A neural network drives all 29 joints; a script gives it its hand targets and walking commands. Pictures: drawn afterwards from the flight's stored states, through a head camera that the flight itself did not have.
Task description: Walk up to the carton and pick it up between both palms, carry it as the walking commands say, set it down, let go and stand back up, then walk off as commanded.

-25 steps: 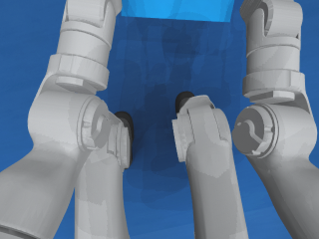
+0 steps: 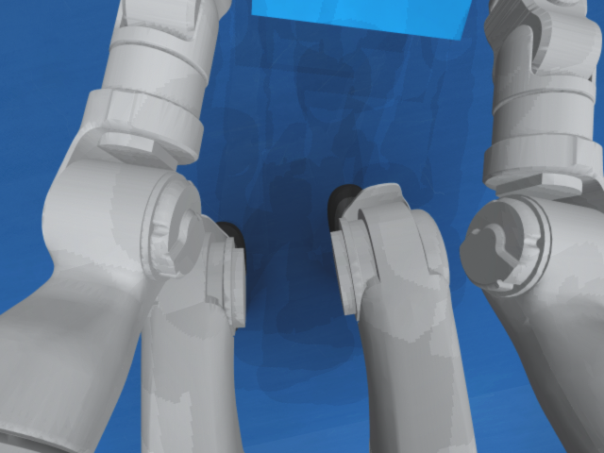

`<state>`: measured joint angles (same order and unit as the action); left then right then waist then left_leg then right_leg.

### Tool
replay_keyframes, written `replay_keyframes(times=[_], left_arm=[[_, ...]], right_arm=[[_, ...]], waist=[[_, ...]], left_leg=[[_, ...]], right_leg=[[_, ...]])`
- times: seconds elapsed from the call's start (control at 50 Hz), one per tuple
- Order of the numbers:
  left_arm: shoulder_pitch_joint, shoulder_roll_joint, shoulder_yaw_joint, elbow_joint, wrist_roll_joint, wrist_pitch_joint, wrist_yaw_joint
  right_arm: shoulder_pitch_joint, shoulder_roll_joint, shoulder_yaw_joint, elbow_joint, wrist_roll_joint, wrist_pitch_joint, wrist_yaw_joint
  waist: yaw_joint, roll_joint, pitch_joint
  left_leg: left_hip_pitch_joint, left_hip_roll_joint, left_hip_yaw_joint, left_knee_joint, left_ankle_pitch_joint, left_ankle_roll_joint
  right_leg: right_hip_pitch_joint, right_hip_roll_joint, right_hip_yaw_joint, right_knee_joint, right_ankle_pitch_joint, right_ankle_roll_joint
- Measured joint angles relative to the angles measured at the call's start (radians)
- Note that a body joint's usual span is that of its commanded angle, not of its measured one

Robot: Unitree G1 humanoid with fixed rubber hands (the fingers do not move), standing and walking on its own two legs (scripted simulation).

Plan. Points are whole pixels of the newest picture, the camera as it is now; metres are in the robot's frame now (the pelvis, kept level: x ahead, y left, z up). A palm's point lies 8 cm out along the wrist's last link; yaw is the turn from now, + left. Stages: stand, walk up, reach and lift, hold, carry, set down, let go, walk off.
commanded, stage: set down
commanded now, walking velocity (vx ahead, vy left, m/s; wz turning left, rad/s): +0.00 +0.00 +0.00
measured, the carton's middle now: out of the picture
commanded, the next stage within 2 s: none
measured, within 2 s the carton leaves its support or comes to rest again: rests again in 1.34 s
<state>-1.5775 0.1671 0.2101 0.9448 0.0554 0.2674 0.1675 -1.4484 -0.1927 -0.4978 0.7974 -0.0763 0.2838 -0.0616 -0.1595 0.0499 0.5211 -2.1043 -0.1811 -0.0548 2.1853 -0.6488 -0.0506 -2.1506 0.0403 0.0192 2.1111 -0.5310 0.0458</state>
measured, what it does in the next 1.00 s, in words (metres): stands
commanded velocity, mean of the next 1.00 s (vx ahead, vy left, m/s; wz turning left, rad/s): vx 0.00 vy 0.00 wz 0.00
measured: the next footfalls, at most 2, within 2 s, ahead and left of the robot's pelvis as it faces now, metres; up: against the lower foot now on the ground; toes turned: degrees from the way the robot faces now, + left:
none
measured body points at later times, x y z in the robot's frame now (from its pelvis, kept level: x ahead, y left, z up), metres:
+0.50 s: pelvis +0.02 +0.01 -0.01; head +0.39 -0.02 +0.23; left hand +0.59 +0.01 -0.19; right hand +0.52 -0.26 -0.18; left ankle +0.10 +0.11 -0.36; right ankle +0.13 -0.13 -0.36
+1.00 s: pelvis +0.02 +0.00 -0.01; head +0.40 -0.02 +0.23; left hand +0.60 +0.01 -0.19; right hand +0.52 -0.27 -0.18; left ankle +0.10 +0.11 -0.36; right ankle +0.13 -0.13 -0.36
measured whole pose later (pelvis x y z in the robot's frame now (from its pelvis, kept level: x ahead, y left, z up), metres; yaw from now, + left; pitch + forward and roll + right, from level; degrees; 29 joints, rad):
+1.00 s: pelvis +0.02 +0.00 -0.01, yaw +0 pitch +39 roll -2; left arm -1.52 0.13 0.25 1.00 0.12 0.18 0.12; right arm -1.34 -0.17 -0.58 0.83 -0.12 0.21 0.03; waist -0.17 0.05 0.36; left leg -2.20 -0.19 -0.05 2.22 -0.70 -0.04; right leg -2.24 0.03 0.02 2.15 -0.59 0.05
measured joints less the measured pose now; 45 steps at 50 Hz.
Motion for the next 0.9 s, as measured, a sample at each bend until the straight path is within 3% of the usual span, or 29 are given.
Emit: replay_keyframes(times=[0.16, 0.66, 0.9], left_arm=[[-0.004, 0.003, -0.003, 0.026, 0.014, -0.016, -0.022], [0.055, -0.046, 0.013, 0.048, 0.031, -0.061, -0.018], [0.068, -0.045, 0.042, 0.058, 0.048, -0.092, -0.036]], right_arm=[[0.018, -0.001, -0.015, 0.007, 0.001, -0.019, 0.025], [0.106, 0.007, -0.071, 0.014, -0.043, -0.048, 0.096], [0.113, 0.031, -0.093, 0.017, -0.046, -0.072, 0.094]], waist=[[-0.001, 0.002, -0.017], [-0.003, 0.010, -0.176], [-0.012, 0.000, -0.178]], left_leg=[[-0.018, -0.007, -0.007, 0.012, -0.001, -0.003], [-0.105, -0.009, 0.003, 0.016, -0.045, 0.023], [-0.102, -0.011, 0.002, 0.024, -0.050, 0.010]], right_leg=[[-0.013, -0.007, -0.008, 0.009, -0.004, -0.002], [-0.091, -0.013, 0.001, 0.011, -0.058, 0.014], [-0.096, -0.015, -0.001, 0.029, -0.061, 0.003]])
